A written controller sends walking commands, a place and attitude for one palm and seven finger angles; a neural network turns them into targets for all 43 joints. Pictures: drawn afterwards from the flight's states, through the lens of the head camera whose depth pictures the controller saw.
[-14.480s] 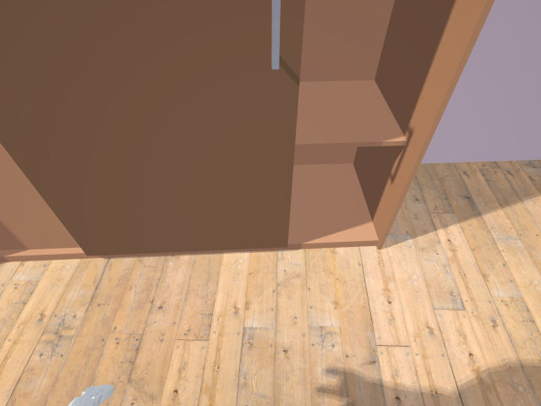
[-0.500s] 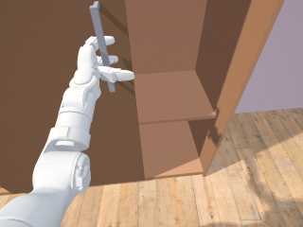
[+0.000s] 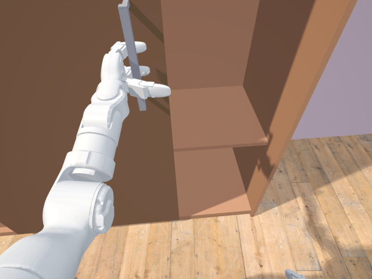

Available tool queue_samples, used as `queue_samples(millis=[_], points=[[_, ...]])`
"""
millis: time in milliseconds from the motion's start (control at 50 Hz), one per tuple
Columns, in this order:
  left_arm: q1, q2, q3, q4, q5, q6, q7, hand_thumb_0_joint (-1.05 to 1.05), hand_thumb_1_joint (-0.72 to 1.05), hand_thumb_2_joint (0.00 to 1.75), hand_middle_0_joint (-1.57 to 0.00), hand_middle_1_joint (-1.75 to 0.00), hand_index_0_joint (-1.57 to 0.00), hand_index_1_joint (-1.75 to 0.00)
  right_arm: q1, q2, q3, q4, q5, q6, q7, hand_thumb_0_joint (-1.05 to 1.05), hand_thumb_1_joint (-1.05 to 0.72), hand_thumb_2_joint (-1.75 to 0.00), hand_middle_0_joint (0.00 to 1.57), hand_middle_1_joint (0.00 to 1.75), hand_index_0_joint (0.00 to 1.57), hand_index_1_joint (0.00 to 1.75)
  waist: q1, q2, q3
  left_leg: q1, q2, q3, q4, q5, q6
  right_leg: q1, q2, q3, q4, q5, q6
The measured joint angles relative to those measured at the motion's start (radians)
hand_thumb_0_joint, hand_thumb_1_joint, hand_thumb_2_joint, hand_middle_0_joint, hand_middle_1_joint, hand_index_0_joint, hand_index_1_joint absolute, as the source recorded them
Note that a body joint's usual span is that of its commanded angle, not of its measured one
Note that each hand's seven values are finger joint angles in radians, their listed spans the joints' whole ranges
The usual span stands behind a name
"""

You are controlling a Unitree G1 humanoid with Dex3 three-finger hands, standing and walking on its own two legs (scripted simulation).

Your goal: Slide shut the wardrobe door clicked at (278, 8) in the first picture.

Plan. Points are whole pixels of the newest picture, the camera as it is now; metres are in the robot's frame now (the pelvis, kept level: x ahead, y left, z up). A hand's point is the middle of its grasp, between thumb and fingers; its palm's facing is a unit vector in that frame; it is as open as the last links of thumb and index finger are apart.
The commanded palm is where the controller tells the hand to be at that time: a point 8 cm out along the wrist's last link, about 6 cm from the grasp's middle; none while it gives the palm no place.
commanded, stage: slide the fingers in behind the handle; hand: left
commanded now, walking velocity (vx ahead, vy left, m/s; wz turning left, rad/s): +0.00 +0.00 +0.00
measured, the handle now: (135, 61) +0.53 +0.13 +0.23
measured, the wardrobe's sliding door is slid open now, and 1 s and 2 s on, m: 0.41 0.41 0.41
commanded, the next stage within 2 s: grip the handle and tug to test in 0.04 s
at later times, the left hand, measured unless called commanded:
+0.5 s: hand (140, 71) +0.46 +0.10 +0.24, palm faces +0.10 -0.99 +0.02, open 11.0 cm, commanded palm +0.44 +0.16 +0.23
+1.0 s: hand (142, 72) +0.47 +0.10 +0.23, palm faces +0.09 -1.00 +0.03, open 5.7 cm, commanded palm +0.44 +0.16 +0.23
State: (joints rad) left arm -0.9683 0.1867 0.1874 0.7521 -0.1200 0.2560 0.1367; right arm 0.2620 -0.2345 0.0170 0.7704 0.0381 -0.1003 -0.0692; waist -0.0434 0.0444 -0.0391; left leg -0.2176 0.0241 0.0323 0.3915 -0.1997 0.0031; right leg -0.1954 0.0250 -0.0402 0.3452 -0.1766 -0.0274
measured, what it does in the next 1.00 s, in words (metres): stands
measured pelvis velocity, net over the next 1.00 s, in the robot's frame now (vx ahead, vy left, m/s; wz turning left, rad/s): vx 0.01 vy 0.00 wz -0.01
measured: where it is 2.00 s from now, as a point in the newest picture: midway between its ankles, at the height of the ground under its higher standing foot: outside the picture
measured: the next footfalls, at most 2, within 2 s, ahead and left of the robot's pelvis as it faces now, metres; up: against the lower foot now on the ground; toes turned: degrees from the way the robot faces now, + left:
none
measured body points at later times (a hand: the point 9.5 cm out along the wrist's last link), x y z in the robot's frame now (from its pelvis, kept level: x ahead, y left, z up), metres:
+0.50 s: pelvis +0.00 +0.00 +0.00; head -0.01 -0.01 +0.45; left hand +0.45 +0.16 +0.24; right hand +0.10 -0.25 -0.12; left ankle +0.00 +0.12 -0.75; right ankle +0.00 -0.10 -0.75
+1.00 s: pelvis +0.01 +0.00 +0.00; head +0.00 -0.01 +0.45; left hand +0.46 +0.15 +0.23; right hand +0.11 -0.25 -0.12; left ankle +0.00 +0.12 -0.75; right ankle +0.00 -0.10 -0.75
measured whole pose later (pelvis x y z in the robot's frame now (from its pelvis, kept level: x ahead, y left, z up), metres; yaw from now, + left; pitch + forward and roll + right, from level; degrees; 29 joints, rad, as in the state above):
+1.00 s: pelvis +0.01 +0.00 +0.00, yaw +0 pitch +2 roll -1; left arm -0.94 0.19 0.20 0.71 -0.13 0.29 0.12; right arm 0.26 -0.24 0.02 0.78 0.04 -0.09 -0.07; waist -0.04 0.05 -0.05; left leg -0.20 0.03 0.04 0.38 -0.21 0.00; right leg -0.18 0.03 -0.03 0.33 -0.18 -0.03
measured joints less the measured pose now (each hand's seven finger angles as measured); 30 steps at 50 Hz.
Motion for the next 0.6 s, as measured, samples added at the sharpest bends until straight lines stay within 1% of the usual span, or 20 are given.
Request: queue_samples(millis=[80, 180, 280, 400, 600], points=[[0.009, -0.009, -0.003, -0.011, 0.004, -0.01, 0.01, -0.02, -0.5, 0.3, -0.29, -1.19, -0.29, -1.2, 0.01, 0.002, -0.001, 0.009, 0.0, -0.002, 0.002, 0.01, -0.91, -0.89, 0.2, 0.3, 0.2, 0.3, 0.0, 0.002, -0.002, 0.003, 0.0, 0.002, 0.0, -0.002, 0.001, 0.002, 0.0, 0.002, 0.0, -0.001, 0.001], [0.001, 0.004, 0.017, 0.007, 0.0, 0.006, 0.007, -0.02, -0.5, 0.3, -0.29, -1.2, -0.29, -1.2, 0.013, 0.005, 0.003, 0.016, -0.002, 0.004, 0.001, 0.01, -0.91, -0.89, 0.2, 0.3, 0.2, 0.3, -0.006, -0.002, -0.006, 0.008, 0.001, 0.005, -0.003, -0.002, 0.001, 0.006, 0.001, 0.005, -0.004, 0.001, 0.001], [0.017, 0.014, 0.02, -0.013, 0.003, 0.0, -0.003, -0.02, -0.44, 0.32, -0.3, -1.21, -0.3, -1.21, 0.02, 0.002, 0.0, 0.009, -0.001, 0.003, 0.001, 0.01, -0.91, -0.89, 0.2, 0.3, 0.2, 0.3, -0.006, -0.002, -0.01, 0.012, 0.004, 0.008, -0.005, -0.001, 0.0, 0.01, 0.004, 0.009, -0.009, 0.004, 0.0], [0.01, 0.019, 0.013, -0.012, 0.001, 0.009, -0.005, -0.01, -0.25, 0.4, -0.3, -1.21, -0.32, -1.23, 0.013, -0.004, -0.001, 0.006, 0.003, 0.002, 0.001, 0.01, -0.91, -0.89, 0.2, 0.3, 0.2, 0.3, -0.007, -0.002, -0.005, 0.01, 0.004, 0.005, -0.002, 0.0, 0.0, 0.011, 0.004, 0.005, -0.01, 0.006, 0.0], [-0.003, 0.028, 0.029, 0.009, -0.002, 0.015, -0.015, -0.01, 0.18, 0.59, -0.34, -1.27, -0.36, -1.29, 0.004, -0.005, 0.001, 0.002, 0.001, 0.006, -0.003, 0.01, -0.91, -0.89, 0.2, 0.3, 0.2, 0.3, -0.009, -0.008, -0.007, 0.002, 0.005, 0.004, -0.004, 0.002, -0.001, 0.003, 0.005, 0.005, -0.011, 0.007, -0.001]])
